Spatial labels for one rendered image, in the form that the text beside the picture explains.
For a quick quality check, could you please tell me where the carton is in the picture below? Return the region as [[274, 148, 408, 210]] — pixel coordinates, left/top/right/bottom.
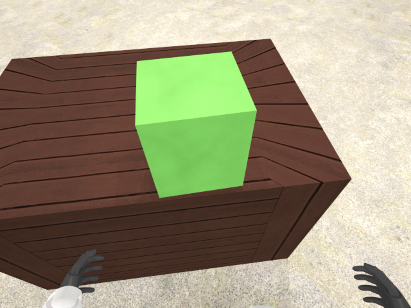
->
[[135, 51, 257, 198]]

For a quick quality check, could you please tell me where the left robot forearm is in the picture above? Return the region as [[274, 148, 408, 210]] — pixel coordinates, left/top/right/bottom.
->
[[42, 286, 83, 308]]

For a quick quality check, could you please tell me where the right robot hand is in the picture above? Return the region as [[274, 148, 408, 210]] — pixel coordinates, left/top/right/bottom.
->
[[353, 263, 411, 308]]

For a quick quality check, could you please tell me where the left robot hand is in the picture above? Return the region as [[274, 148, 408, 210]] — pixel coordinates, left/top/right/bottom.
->
[[60, 249, 104, 294]]

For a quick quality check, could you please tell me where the pedestal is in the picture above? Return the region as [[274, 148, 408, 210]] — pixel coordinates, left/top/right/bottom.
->
[[0, 38, 352, 290]]

